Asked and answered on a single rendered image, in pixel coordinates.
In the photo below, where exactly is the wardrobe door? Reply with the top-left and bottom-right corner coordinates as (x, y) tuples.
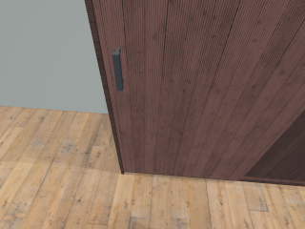
(92, 0), (305, 181)
(244, 110), (305, 181)

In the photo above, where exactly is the handle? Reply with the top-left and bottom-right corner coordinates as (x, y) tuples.
(112, 47), (124, 92)

